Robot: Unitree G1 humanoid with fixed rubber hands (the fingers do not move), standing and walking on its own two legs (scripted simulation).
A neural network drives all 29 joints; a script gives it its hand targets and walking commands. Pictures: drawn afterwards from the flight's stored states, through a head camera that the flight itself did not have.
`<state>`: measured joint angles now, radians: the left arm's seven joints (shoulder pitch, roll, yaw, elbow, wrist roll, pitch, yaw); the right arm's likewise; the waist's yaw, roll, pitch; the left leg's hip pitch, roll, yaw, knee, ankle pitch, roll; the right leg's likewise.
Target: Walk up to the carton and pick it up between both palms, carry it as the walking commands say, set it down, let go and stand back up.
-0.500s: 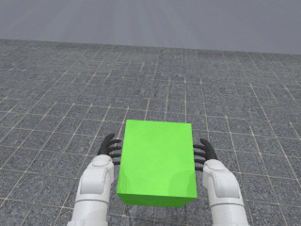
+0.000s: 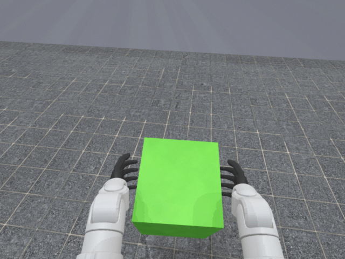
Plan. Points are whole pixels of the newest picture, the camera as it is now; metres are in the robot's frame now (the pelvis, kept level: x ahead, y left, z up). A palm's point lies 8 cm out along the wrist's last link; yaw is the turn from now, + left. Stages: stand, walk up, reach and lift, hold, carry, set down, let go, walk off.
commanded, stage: carry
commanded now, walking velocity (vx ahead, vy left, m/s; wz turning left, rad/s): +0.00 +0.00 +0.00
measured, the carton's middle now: (176, 191) +0.34 +0.00 -0.08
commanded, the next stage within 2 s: hold in 1.62 s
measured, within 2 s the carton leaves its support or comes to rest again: neither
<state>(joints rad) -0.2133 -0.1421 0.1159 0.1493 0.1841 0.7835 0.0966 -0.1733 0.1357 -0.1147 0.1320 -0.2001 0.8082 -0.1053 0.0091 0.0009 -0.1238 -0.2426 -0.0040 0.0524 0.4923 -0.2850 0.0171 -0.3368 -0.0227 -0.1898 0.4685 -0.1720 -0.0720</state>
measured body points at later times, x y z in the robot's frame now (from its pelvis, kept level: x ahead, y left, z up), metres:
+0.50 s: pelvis -0.01 -0.01 +0.00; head -0.03 -0.02 +0.45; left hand +0.29 +0.13 +0.05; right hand +0.29 -0.16 +0.03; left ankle -0.02 +0.11 -0.74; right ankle +0.05 -0.08 -0.74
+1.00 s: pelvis -0.02 -0.01 +0.00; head -0.04 -0.01 +0.45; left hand +0.28 +0.14 +0.05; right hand +0.28 -0.15 +0.03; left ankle -0.02 +0.11 -0.74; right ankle +0.05 -0.08 -0.74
